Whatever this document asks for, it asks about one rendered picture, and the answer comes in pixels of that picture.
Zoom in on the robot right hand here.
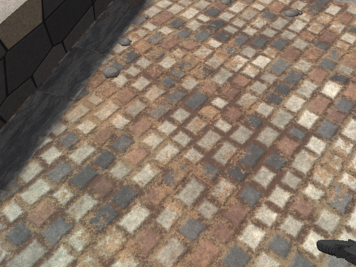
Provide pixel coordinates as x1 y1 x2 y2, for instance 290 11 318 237
317 239 356 266

